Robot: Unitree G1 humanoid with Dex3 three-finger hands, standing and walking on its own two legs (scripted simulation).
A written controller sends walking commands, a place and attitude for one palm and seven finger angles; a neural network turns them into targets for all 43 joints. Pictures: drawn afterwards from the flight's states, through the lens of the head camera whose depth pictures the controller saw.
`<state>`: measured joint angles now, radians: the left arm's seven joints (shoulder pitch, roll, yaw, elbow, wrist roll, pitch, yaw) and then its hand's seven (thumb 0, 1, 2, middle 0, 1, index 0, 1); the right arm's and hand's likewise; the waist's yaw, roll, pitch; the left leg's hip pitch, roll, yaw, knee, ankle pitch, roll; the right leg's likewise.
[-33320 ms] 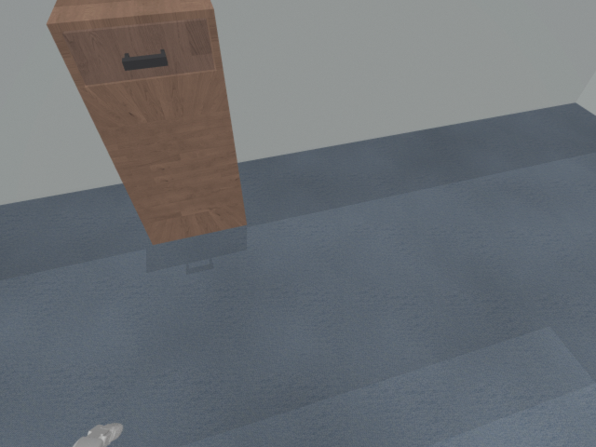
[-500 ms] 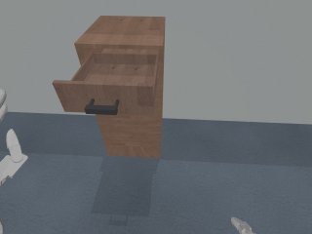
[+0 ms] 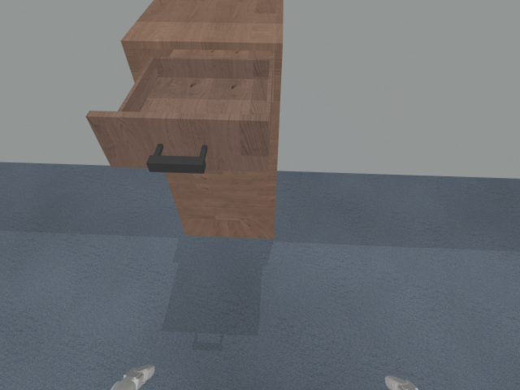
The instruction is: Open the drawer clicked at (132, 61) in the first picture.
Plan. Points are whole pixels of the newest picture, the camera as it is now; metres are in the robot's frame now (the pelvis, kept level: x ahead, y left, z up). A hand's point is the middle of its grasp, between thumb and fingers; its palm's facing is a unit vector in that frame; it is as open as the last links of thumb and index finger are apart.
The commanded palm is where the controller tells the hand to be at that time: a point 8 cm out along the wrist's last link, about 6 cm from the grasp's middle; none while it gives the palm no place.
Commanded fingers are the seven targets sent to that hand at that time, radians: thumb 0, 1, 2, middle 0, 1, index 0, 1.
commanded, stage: let the arm hang, fingers relaxed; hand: left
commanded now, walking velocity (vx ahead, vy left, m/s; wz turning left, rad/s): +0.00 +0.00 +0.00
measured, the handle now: (179, 156) +0.54 +0.19 +0.04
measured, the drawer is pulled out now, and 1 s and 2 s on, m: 0.30 0.30 0.30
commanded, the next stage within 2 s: look to check the result in 0.84 s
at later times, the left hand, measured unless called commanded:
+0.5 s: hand out of the picture -0.02 +0.20 -0.15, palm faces +0.03 -0.96 -0.27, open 7.3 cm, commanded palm none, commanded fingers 0.00 0.90 0.90 -0.20 -0.30 -0.20 -0.30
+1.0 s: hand out of the picture +0.01 +0.16 -0.16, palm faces +0.03 -0.98 -0.21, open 7.3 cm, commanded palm none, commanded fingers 0.00 0.90 0.90 -0.20 -0.30 -0.20 -0.30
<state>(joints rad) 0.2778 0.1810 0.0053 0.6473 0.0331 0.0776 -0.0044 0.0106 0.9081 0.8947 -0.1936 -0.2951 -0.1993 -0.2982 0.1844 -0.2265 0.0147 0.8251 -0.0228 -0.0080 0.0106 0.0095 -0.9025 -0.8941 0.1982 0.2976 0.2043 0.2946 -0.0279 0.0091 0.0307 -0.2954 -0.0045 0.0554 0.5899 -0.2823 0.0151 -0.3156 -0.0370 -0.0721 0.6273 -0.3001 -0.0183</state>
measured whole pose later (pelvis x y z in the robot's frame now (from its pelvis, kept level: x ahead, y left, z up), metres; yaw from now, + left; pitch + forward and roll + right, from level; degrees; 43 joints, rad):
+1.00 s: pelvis +0.01 -0.02 +0.02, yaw +0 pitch -2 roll +0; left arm 0.26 0.14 0.02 1.13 0.01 0.00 0.03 0.00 0.91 0.89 -0.20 -0.30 -0.20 -0.30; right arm 0.31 -0.13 -0.01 1.12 -0.02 0.01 -0.03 0.00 -0.90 -0.89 0.20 0.30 0.20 0.29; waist -0.01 0.03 0.06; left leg -0.17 0.03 0.05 0.40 -0.20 -0.01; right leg -0.18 0.01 -0.08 0.40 -0.20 -0.04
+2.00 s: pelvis +0.03 -0.03 +0.02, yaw +0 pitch -1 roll +0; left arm 0.24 0.14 0.03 1.13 0.01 -0.01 0.03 0.00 0.91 0.89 -0.20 -0.30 -0.20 -0.30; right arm 0.27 -0.15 -0.01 1.13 -0.02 0.01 -0.04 0.00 -0.90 -0.89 0.20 0.30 0.20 0.29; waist -0.01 0.02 0.06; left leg -0.14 0.05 0.04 0.38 -0.22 -0.04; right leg -0.15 0.03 -0.09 0.39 -0.22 -0.06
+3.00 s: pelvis +0.04 -0.03 +0.02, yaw +0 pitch -1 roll +0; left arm 0.22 0.17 0.03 1.13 0.01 -0.01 0.03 0.00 0.91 0.89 -0.20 -0.30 -0.20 -0.30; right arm 0.24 -0.18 -0.01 1.13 -0.01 0.01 -0.03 0.00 -0.90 -0.89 0.20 0.30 0.20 0.29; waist -0.01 0.02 0.05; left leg -0.12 0.05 0.04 0.36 -0.22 -0.03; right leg -0.13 0.03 -0.09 0.36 -0.22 -0.06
